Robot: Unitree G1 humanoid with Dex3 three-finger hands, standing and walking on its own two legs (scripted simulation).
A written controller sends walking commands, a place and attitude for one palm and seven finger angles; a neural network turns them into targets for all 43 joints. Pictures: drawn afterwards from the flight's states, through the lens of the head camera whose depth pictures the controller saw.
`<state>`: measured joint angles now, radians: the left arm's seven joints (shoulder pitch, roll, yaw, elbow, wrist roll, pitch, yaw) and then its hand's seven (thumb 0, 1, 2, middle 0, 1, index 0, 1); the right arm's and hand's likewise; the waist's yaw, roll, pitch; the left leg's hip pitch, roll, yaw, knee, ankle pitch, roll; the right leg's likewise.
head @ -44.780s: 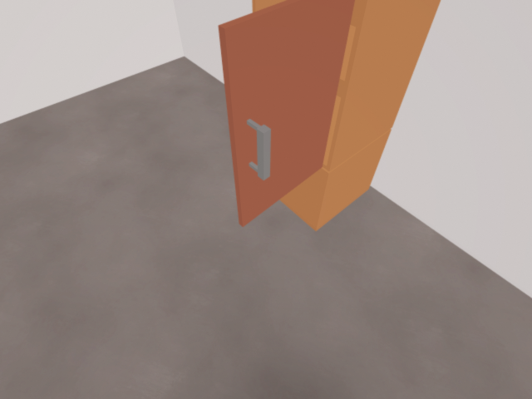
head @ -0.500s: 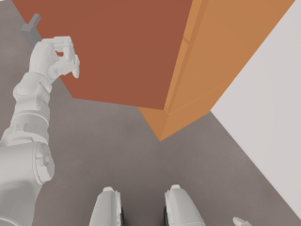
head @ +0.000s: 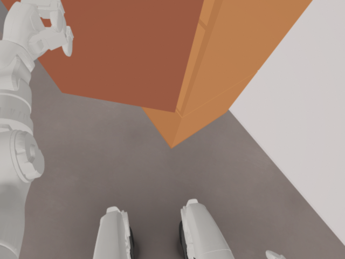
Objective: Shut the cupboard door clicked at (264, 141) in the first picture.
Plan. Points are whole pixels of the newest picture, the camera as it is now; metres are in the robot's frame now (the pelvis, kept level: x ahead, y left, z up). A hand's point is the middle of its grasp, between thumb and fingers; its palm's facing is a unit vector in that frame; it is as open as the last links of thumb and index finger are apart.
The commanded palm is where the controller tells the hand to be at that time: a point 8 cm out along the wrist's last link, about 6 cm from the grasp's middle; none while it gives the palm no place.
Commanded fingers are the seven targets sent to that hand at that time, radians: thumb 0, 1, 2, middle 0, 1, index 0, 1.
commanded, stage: push the door shut along its arc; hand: left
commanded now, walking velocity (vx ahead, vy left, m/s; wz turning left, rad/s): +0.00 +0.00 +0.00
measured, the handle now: (16, 23) +0.59 +0.25 +0.10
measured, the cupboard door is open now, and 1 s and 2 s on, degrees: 46 31 31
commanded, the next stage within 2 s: pull the fist back off the door in 0.46 s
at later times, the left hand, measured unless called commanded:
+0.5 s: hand (83, 20) +0.58 +0.12 +0.11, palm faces -0.39 -0.92 -0.03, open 3.5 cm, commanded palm +0.61 +0.13 +0.10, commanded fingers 0.00 0.90 0.90 -1.30 -1.50 -1.30 -1.50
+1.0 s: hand (100, 19) +0.59 +0.09 +0.11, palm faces +0.07 -1.00 +0.00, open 3.1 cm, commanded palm +0.55 +0.14 +0.10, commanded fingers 0.00 0.90 0.90 -1.30 -1.50 -1.30 -1.50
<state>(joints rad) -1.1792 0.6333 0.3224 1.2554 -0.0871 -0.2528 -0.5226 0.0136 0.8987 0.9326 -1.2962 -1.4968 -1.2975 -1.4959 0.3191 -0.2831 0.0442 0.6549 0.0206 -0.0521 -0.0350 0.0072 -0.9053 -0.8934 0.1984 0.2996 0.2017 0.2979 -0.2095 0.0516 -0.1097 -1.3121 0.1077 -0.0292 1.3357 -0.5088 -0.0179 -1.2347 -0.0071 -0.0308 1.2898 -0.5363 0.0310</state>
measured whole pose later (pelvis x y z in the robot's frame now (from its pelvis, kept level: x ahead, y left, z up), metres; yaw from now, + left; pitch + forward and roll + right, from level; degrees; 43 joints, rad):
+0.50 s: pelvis +0.00 +0.01 -0.01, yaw +0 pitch +30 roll -5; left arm -1.38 0.65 0.24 1.30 -0.02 -0.15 -0.51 0.05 0.99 0.98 -1.30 -1.50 -1.30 -1.50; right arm 0.35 -0.26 0.05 0.70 -0.02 -0.11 -0.03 0.01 -0.90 -0.89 0.20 0.30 0.20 0.30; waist -0.27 0.07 -0.10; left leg -1.40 0.10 -0.04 1.38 -0.51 0.00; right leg -1.31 -0.01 -0.03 1.31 -0.53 0.04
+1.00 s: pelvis +0.01 -0.01 +0.02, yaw +0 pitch +28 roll -3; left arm -1.16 0.40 0.41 1.22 0.05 -0.28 0.04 0.02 0.90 0.91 -1.30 -1.50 -1.30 -1.50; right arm 0.41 -0.23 0.02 0.66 -0.07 -0.03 0.07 0.01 -0.91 -0.89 0.20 0.30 0.20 0.30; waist -0.24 0.09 -0.13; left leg -1.25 0.11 -0.02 1.25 -0.49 -0.03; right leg -1.19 0.00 -0.03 1.22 -0.52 0.02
